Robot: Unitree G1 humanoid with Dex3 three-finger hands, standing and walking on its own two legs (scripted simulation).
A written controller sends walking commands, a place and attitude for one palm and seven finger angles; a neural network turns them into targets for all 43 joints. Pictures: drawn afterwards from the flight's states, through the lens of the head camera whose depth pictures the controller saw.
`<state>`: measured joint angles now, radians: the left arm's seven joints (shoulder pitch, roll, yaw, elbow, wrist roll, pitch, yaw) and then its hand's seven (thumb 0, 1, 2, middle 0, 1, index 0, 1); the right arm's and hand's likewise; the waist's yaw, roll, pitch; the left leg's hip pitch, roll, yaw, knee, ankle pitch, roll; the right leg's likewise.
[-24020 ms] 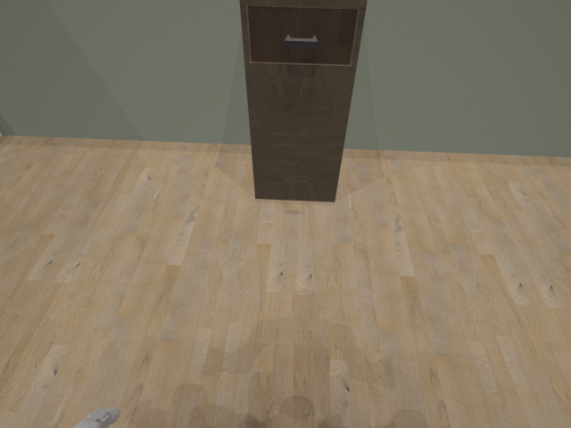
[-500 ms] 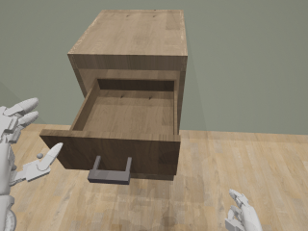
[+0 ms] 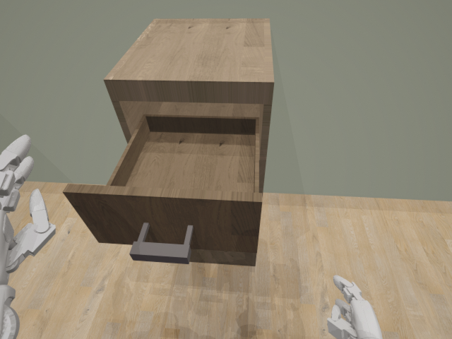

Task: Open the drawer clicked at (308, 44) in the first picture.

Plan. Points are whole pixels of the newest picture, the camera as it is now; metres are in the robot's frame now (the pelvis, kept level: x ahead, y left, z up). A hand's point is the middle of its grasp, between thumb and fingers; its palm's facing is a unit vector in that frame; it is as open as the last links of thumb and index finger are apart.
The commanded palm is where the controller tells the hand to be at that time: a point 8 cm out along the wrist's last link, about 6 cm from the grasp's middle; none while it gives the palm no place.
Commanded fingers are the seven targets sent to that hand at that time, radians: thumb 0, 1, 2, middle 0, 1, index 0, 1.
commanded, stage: step back with the hand held close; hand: left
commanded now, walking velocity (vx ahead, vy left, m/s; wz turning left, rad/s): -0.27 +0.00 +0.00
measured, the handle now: (164, 241) +0.28 +0.16 +0.02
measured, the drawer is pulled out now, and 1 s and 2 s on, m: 0.30 0.30 0.30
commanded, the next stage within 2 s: stop stepping back and stand still in 1.06 s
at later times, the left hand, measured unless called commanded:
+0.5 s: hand (6, 282) +0.13 +0.27 +0.18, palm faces +0.42 -0.77 -0.48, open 7.4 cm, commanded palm +0.06 +0.30 +0.20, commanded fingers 0.00 0.90 0.90 -0.20 -0.30 -0.20 -0.30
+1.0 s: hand out of the picture +0.04 +0.23 +0.20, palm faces +0.39 -0.82 -0.42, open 7.4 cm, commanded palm -0.03 +0.28 +0.20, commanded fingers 0.00 0.90 0.90 -0.20 -0.30 -0.20 -0.30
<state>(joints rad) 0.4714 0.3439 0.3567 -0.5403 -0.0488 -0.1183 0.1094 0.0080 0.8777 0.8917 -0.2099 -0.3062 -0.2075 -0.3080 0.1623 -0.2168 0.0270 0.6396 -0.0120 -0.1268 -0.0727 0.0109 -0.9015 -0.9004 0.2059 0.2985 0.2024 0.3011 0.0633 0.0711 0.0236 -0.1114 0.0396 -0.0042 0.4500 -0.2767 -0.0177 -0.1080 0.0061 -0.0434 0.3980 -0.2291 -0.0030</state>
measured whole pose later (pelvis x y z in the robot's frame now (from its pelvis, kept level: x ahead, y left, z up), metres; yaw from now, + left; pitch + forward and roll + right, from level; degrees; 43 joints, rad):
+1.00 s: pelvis -0.16 +0.00 +0.00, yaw +0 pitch +1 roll +1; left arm 0.55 0.40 0.39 -0.63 -0.03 -0.24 0.15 0.01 0.89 0.90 -0.21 -0.30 -0.21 -0.30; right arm 0.22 -0.19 0.01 0.70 -0.01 -0.14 -0.04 0.01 -0.90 -0.90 0.21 0.30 0.20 0.30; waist 0.00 -0.04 -0.01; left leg -0.56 -0.03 0.00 1.03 -0.42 -0.04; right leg -0.26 0.01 0.00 0.51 -0.26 -0.04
